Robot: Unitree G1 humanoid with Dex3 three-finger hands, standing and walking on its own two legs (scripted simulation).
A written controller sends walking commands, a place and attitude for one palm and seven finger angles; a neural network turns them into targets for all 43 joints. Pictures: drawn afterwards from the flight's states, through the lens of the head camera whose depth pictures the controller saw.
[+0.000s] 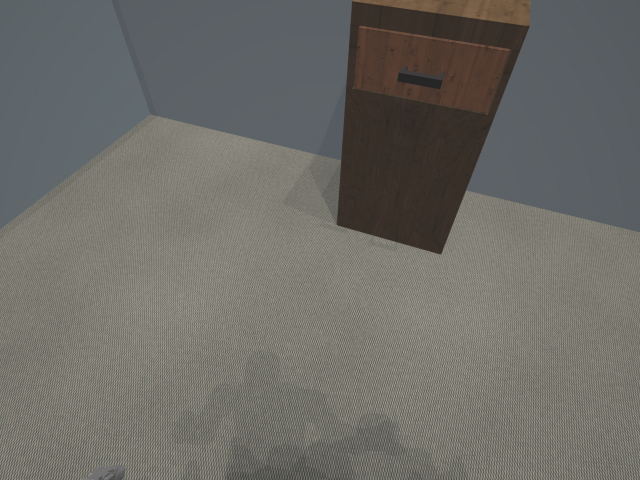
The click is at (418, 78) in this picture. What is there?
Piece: drawer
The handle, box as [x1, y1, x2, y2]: [397, 66, 443, 88]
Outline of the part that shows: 399,71 397,80 398,81 436,88 440,87 443,75 442,72 438,76 408,71 406,69 407,66 404,66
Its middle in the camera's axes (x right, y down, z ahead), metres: +0.29 -0.47 +1.11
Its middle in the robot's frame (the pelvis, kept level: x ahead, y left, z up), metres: +1.16 -0.23 -0.03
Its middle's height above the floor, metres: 0.74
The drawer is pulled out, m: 0.00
